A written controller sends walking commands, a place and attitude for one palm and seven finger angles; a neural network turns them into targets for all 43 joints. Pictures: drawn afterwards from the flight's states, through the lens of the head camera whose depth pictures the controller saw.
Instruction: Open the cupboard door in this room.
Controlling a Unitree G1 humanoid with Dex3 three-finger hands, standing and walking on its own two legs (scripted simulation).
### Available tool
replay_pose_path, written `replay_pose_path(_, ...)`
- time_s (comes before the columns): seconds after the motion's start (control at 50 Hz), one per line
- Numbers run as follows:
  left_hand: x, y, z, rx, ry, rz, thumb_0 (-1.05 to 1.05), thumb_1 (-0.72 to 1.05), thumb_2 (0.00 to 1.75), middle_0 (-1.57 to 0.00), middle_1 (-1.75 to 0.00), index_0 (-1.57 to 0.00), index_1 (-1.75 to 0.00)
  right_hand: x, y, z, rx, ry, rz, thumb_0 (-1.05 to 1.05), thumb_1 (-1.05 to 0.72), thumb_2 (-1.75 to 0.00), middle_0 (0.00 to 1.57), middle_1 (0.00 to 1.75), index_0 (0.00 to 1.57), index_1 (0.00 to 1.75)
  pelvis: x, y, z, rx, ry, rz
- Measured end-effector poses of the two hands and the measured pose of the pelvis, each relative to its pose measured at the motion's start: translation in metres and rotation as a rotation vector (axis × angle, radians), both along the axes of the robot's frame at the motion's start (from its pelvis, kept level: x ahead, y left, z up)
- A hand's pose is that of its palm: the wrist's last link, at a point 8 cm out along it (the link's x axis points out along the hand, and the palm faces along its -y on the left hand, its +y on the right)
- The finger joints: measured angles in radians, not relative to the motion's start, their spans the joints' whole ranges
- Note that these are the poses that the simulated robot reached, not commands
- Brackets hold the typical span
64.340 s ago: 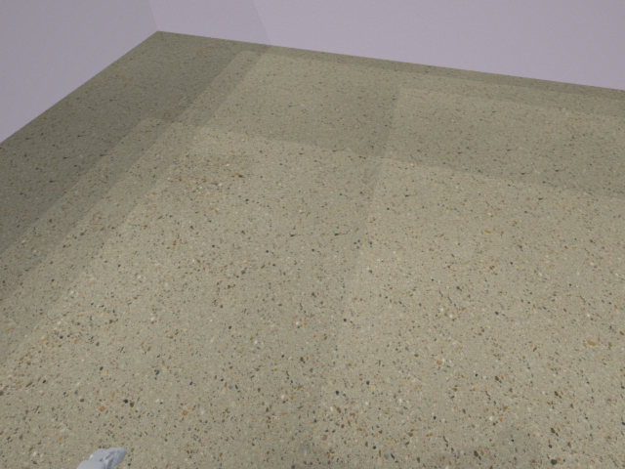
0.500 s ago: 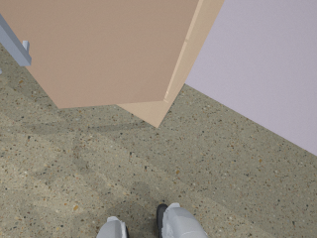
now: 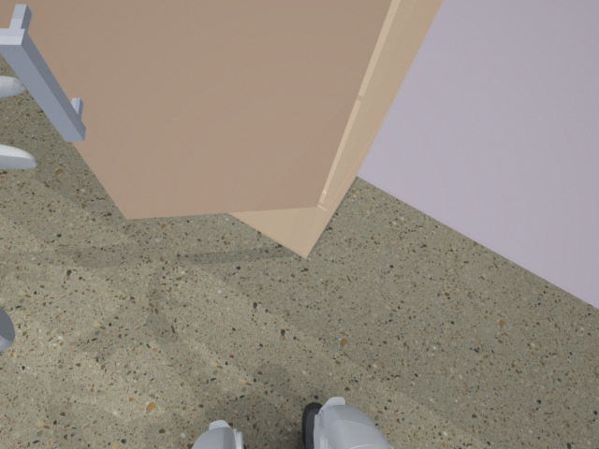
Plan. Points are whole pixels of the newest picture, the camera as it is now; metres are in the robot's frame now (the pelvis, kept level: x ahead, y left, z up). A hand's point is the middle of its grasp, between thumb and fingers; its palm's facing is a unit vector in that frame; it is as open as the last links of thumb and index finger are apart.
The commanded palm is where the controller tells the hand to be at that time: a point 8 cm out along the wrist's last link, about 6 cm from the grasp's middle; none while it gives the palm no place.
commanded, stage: move the hooked fingers beside the handle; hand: left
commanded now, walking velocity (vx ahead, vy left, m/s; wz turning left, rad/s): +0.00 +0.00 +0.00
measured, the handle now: (50, 80) +0.55 +0.26 +0.10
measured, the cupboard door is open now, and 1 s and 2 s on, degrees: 38 38 38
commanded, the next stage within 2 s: slide the fingers in behind the handle in 0.10 s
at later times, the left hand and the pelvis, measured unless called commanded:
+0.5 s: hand (8, 108) +0.50 +0.29 +0.10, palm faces +0.06 -1.00 +0.00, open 13.9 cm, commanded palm +0.48 +0.32 +0.09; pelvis -0.02 +0.00 +0.00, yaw +0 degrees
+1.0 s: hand (42, 112) +0.50 +0.26 +0.10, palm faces +0.05 -1.00 +0.00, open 14.0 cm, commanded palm +0.48 +0.29 +0.09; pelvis -0.01 +0.00 +0.00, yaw +0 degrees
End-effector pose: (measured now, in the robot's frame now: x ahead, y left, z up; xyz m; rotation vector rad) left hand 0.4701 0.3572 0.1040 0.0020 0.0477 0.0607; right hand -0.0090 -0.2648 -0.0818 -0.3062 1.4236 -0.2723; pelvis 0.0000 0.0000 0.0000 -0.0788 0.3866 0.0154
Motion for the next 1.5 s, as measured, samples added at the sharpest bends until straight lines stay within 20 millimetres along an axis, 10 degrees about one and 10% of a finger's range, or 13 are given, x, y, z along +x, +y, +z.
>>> replay_pose_path(0.6,0.005,-0.021,-0.003,0.01,-0.004,-0.016,-0.01,-0.5,0.3,-0.29,-1.2,-0.31,-1.21,-0.036,0.0,-0.001,-0.007,0.063,-0.027,0.0,-0.9,-0.9,0.2,0.3,0.21,0.3,-0.014,-0.004,-0.004,0.001,0.006,0.002)
replay_pose_path(1.5,0.007,-0.074,-0.008,0.002,-0.019,-0.003,-0.01,-0.5,0.3,-0.29,-1.2,-0.31,-1.2,-0.017,-0.003,-0.008,0.029,-0.02,-0.023,0.0,-0.9,-0.9,0.2,0.3,0.21,0.3,-0.01,-0.008,0.0,0.018,-0.026,-0.003)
